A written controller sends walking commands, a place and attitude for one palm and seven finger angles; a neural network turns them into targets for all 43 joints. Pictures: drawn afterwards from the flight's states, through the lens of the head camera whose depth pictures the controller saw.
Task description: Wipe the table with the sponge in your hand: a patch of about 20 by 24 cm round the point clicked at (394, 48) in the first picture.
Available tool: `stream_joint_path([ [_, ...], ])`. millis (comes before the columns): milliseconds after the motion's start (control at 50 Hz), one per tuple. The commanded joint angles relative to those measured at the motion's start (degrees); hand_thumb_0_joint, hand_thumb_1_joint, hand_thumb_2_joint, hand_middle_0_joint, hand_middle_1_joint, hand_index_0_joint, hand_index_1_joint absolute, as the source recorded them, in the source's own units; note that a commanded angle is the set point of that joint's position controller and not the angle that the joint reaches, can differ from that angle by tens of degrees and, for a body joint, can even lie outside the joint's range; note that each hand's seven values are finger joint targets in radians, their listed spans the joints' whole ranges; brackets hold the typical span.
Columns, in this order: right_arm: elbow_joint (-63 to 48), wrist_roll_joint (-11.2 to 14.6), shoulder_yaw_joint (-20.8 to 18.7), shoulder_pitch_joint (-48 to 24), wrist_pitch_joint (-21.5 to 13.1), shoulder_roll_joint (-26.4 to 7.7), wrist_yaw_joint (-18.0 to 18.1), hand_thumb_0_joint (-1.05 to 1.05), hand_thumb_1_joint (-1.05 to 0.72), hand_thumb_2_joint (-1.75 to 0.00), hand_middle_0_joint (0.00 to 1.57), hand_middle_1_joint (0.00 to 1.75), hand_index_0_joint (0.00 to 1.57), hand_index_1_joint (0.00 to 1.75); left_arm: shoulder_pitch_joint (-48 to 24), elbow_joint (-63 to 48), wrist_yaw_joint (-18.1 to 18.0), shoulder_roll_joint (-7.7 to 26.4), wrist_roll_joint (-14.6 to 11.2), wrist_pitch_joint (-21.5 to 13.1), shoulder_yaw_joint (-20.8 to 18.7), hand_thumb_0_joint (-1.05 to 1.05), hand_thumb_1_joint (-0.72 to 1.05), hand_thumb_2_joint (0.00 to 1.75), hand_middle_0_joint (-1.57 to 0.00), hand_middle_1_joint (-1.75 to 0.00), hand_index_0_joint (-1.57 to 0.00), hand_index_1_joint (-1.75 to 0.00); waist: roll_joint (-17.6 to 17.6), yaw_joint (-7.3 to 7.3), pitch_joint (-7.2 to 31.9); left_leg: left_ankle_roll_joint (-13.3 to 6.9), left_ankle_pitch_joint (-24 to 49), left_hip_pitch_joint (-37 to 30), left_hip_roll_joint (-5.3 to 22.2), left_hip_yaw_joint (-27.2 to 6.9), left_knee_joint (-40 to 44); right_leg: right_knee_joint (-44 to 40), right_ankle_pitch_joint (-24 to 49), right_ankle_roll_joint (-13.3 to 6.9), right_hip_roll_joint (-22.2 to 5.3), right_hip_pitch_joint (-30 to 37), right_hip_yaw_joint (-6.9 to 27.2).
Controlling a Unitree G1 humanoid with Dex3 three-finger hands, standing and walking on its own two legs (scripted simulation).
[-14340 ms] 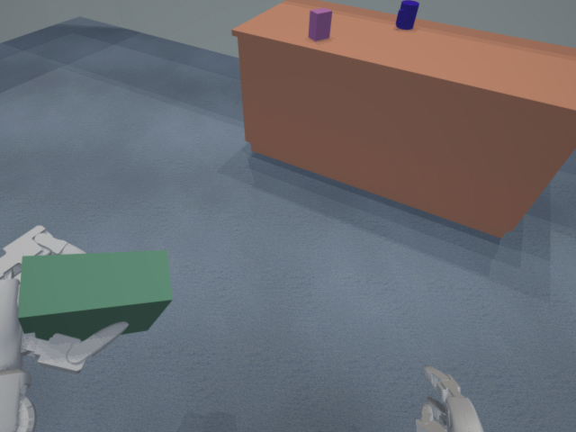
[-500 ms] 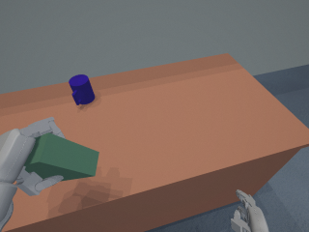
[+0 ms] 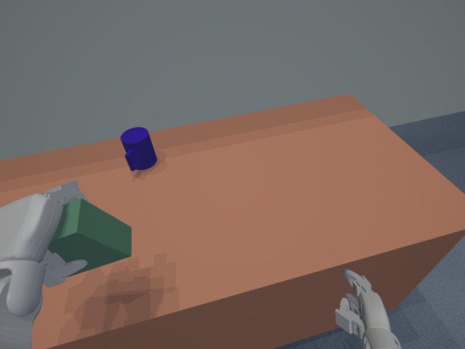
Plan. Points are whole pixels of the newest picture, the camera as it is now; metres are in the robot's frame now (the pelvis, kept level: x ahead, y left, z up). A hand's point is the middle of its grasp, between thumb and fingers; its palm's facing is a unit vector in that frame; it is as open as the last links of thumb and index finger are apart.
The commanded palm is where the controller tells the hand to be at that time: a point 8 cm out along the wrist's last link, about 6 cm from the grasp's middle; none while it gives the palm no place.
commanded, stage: turn the palm down, sponge in hand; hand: left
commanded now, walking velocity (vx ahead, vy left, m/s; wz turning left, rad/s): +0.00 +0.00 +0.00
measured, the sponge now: (79, 246) +0.22 +0.29 +0.10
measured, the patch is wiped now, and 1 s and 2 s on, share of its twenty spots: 0.00 0.00 0.00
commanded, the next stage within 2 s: move the sponge above the wiping area in 0.86 s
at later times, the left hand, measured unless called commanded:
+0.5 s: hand (60, 242) +0.22 +0.30 +0.12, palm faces +0.09 -0.08 -0.99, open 9.5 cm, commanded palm +0.18 +0.27 +0.17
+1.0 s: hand (85, 251) +0.22 +0.28 +0.09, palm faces -0.04 -0.11 -0.99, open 9.5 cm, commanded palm +0.19 +0.28 +0.17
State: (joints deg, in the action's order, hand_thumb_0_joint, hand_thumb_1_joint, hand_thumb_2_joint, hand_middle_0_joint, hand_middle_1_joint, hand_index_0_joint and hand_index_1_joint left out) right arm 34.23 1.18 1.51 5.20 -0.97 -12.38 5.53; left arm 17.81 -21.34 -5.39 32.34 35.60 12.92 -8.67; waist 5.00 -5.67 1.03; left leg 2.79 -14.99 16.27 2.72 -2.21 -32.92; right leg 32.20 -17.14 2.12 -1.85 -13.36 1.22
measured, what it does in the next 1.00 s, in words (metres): stands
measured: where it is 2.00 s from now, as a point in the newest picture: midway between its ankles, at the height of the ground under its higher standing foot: outside the picture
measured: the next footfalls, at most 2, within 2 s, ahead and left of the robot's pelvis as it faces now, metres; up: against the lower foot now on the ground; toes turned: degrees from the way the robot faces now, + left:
none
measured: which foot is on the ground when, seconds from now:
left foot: down 0.00-1.00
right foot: down 0.00-1.00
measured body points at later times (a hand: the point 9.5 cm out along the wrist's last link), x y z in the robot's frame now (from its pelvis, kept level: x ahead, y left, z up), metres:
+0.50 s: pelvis -0.01 -0.01 +0.01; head -0.02 -0.05 +0.45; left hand +0.21 +0.30 +0.17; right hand +0.24 -0.21 -0.08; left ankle +0.03 +0.15 -0.73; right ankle +0.00 -0.15 -0.73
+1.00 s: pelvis +0.00 +0.00 +0.01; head -0.01 -0.04 +0.46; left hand +0.22 +0.28 +0.15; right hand +0.24 -0.21 -0.08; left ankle +0.03 +0.15 -0.73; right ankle +0.00 -0.15 -0.73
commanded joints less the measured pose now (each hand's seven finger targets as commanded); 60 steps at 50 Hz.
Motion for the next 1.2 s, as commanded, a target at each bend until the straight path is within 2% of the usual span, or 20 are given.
stream_joint_path([
  [0, -9.3, 0.8, -1.4, -11.3, -1.8, -7.9, 0.9, 0.0, -0.9, -0.9, 0.2, 0.3, 0.2, 0.3, -10.1, -4.1, 1.5, 9.8, 2.9, 5.8, -3.2, 0.0, 0.1, 1.3, -1.2, -1.6, -1.2, -1.6, -2.9, 0.34, 4.2, -2.6, 6.1, -3.6, -1.9, 1.7, 8.3, -7.7, 4.0, -3.2, 1.4, -0.2, -3.0],
  [100, -9.9, 0.5, -1.0, -12.5, -3.8, -7.1, 1.3, 0.0, -0.9, -0.9, 0.2, 0.3, 0.2, 0.3, -15.0, -9.0, 5.8, 9.5, 8.3, 3.1, 2.2, 0.0, 0.1, 1.3, -1.2, -1.6, -1.2, -1.6, -0.9, 0.44, 7.0, -3.8, 4.7, -7.1, -3.1, 1.0, 8.9, -8.5, 3.3, -3.6, 1.8, 0.9, -2.3],
  [180, -8.3, -1.1, -1.4, -11.4, -4.6, -6.6, 0.9, 0.0, -0.9, -0.9, 0.2, 0.3, 0.2, 0.3, -15.3, -11.5, 3.0, 15.7, 13.1, -1.5, -5.1, 0.0, 0.1, 1.3, -1.2, -1.6, -1.2, -1.6, 1.1, -1.24, 11.7, -3.6, 10.1, -9.7, -3.2, 0.3, 7.6, -8.4, 6.3, -4.6, 2.3, 3.3, -1.2],
  [240, -6.3, -1.0, -2.2, -13.0, -3.5, -7.2, 0.3, 0.0, -0.9, -0.9, 0.2, 0.3, 0.2, 0.3, -14.7, -7.4, -0.6, 18.2, 14.2, -0.9, -10.6, 0.0, 0.1, 1.3, -1.2, -1.6, -1.2, -1.6, 2.3, -2.52, 9.4, -2.8, 11.7, -9.6, -3.3, 0.1, 7.5, -10.1, 7.0, -5.7, 2.8, 3.4, 1.7],
  [260, -6.7, -0.6, -2.0, -12.7, -3.2, -6.4, 0.0, 0.0, -0.9, -0.9, 0.2, 0.3, 0.2, 0.3, -15.3, -5.4, -1.2, 12.2, 13.7, 0.2, -5.6, 0.0, 0.1, 1.3, -1.2, -1.6, -1.2, -1.6, 2.1, -1.68, 8.8, -2.8, 11.9, -9.0, -3.0, 1.1, 7.7, -10.0, 7.3, -5.3, 2.2, 3.3, -0.9],
  [340, -5.0, 0.7, -2.0, -16.8, -2.1, -7.3, -0.5, 0.0, -0.9, -0.9, 0.2, 0.3, 0.2, 0.3, -16.8, 2.1, -1.9, 11.3, 13.3, 5.8, -5.0, 0.0, 0.1, 1.3, -1.2, -1.6, -1.2, -1.6, -0.4, -2.12, 4.3, -2.2, 9.0, -7.6, -3.2, 0.9, 9.8, -11.4, 4.7, -5.1, 2.3, 2.0, 0.9],
  [360, -6.0, 0.9, -1.7, -16.6, -2.3, -7.2, -0.5, 0.0, -0.9, -0.9, 0.2, 0.3, 0.2, 0.3, -16.9, 2.9, -0.7, 7.0, 12.7, 7.1, 0.3, 0.0, 0.1, 1.3, -1.2, -1.6, -1.2, -1.6, -1.3, -1.31, 4.1, -2.7, 7.4, -6.8, -3.0, 1.5, 10.2, -11.3, 4.1, -4.4, 1.7, 2.5, -1.2],
  [460, -7.3, 1.3, -1.0, -18.4, -3.6, -7.3, -0.2, 0.0, -0.9, -0.9, 0.2, 0.3, 0.2, 0.3, -18.9, 1.7, 5.5, 4.3, 14.2, 8.8, 8.3, 0.0, 0.1, 1.3, -1.2, -1.6, -1.2, -1.6, -3.0, -0.55, 4.0, -4.1, 4.0, -7.1, -4.4, 1.3, 10.6, -11.6, 1.9, -4.0, 1.6, 2.3, -0.6],
  [540, -7.1, -0.1, -1.1, -18.1, -4.7, -7.3, -0.1, 0.0, -0.9, -0.9, 0.2, 0.3, 0.2, 0.3, -22.0, -6.1, 6.5, 15.1, 18.0, 4.2, -0.4, 0.0, 0.1, 1.3, -1.2, -1.6, -1.2, -1.6, -2.0, -2.23, 9.7, -4.4, 7.8, -10.3, -4.7, 0.1, 9.5, -10.8, 4.1, -4.7, 2.3, 4.7, 1.8],
  [560, -7.5, -0.4, -1.4, -16.6, -5.1, -6.5, 0.0, 0.0, -0.9, -0.9, 0.2, 0.3, 0.2, 0.3, -20.8, -7.6, 5.9, 12.8, 18.3, 2.7, 0.6, 0.0, 0.1, 1.3, -1.2, -1.6, -1.2, -1.6, -0.9, -2.09, 12.2, -4.7, 10.3, -11.2, -4.5, 1.0, 8.5, -10.1, 6.1, -4.5, 1.9, 5.6, -0.3],
  [600, -6.2, -1.2, -1.7, -15.3, -4.7, -6.8, -0.2, 0.0, -0.9, -0.9, 0.2, 0.3, 0.2, 0.3, -19.3, -6.8, 3.4, 15.9, 19.2, 0.4, -4.3, 0.0, 0.1, 1.3, -1.2, -1.6, -1.2, -1.6, -0.4, -2.66, 12.8, -4.0, 14.0, -12.5, -4.4, 0.2, 8.1, -10.6, 8.9, -5.1, 2.0, 5.4, 0.8],
  [640, -5.1, -0.9, -2.3, -15.5, -4.1, -7.0, -0.4, 0.0, -0.9, -0.9, 0.2, 0.3, 0.2, 0.3, -17.8, -5.7, 0.7, 17.9, 18.6, 0.4, -8.5, 0.0, 0.1, 1.3, -1.2, -1.6, -1.2, -1.6, 0.7, -3.23, 10.3, -3.4, 13.6, -12.1, -4.0, -0.3, 8.2, -11.6, 8.3, -6.0, 2.7, 4.8, 3.1],
  [660, -5.4, -0.6, -2.0, -15.5, -3.9, -6.2, -0.6, 0.0, -0.9, -0.9, 0.2, 0.3, 0.2, 0.3, -19.0, -3.8, 0.0, 12.0, 18.0, 1.1, -3.8, 0.0, 0.1, 1.3, -1.2, -1.6, -1.2, -1.6, 0.8, -2.48, 9.2, -3.4, 13.7, -11.7, -3.7, 0.6, 8.5, -11.4, 8.4, -5.6, 2.1, 4.1, 1.0],
  [740, -4.0, 0.8, -2.2, -17.9, -3.1, -7.1, -0.6, 0.0, -0.9, -0.9, 0.2, 0.3, 0.2, 0.3, -19.1, 3.6, -1.0, 9.8, 14.9, 5.5, -3.4, 0.0, 0.1, 1.3, -1.2, -1.6, -1.2, -1.6, -1.9, -2.13, 3.5, -2.7, 8.6, -9.0, -3.2, 0.6, 10.7, -12.7, 4.6, -5.1, 2.3, 1.9, 1.6],
  [860, -6.7, 1.2, -1.3, -18.9, -4.3, -7.2, -0.2, 0.0, -0.9, -0.9, 0.2, 0.3, 0.2, 0.3, -20.6, -0.4, 5.4, 4.4, 15.5, 8.3, 8.3, 0.0, 0.1, 1.3, -1.2, -1.6, -1.2, -1.6, 0.2, -0.95, 6.4, -4.0, 5.9, -8.5, -4.2, 0.9, 11.7, -10.8, 4.5, -4.4, 1.8, 4.3, -1.0],
  [940, -6.6, -0.2, -1.4, -18.4, -4.6, -7.2, -0.3, 0.0, -0.9, -0.9, 0.2, 0.3, 0.2, 0.3, -21.4, -6.9, 5.9, 14.9, 18.9, 4.7, -0.6, 0.0, 0.1, 1.3, -1.2, -1.6, -1.2, -1.6, 0.6, -2.71, 10.6, -4.3, 10.3, -10.9, -4.4, -0.5, 10.5, -10.1, 7.5, -5.2, 2.7, 6.5, 1.4],
  [960, -7.0, -0.3, -1.4, -16.5, -4.9, -6.3, -0.2, 0.0, -0.9, -0.9, 0.2, 0.3, 0.2, 0.3, -20.6, -7.8, 5.4, 10.8, 18.8, 3.4, 2.2, 0.0, 0.1, 1.3, -1.2, -1.6, -1.2, -1.6, 1.2, -2.03, 12.4, -4.5, 11.9, -11.5, -4.2, 0.5, 9.7, -9.8, 8.1, -4.9, 2.1, 6.7, -0.9],
  [1040, -4.8, -0.6, -2.4, -15.6, -4.0, -7.1, -0.5, 0.0, -0.9, -0.9, 0.2, 0.3, 0.2, 0.3, -17.3, -2.9, 1.2, 15.5, 18.9, 1.9, -6.6, 0.0, 0.1, 1.3, -1.2, -1.6, -1.2, -1.6, -0.9, -3.23, 9.1, -3.3, 13.3, -11.6, -3.3, -0.5, 9.8, -11.5, 8.7, -5.9, 2.9, 5.2, 2.1],
  [1060, -5.4, -0.4, -2.1, -15.8, -3.8, -6.5, -0.7, 0.0, -0.9, -0.9, 0.2, 0.3, 0.2, 0.3, -17.2, -2.3, 0.4, 10.7, 18.1, 2.3, -3.1, 0.0, 0.1, 1.3, -1.2, -1.6, -1.2, -1.6, -1.0, -2.93, 9.4, -3.3, 13.9, -11.5, -3.2, 0.3, 9.8, -11.0, 9.3, -5.4, 2.2, 5.1, 0.1],
  [1180, -4.8, 1.0, -2.1, -17.5, -3.4, -7.4, -1.0, 0.0, -0.9, -0.9, 0.2, 0.3, 0.2, 0.3, -15.0, 3.4, 0.9, 7.4, 15.5, 7.0, 0.6, 0.0, 0.1, 1.3, -1.2, -1.6, -1.2, -1.6, -2.5, -1.97, 5.1, -3.0, 9.0, -8.8, -3.2, 0.7, 11.5, -11.6, 6.2, -4.5, 1.8, 3.8, -0.3],
])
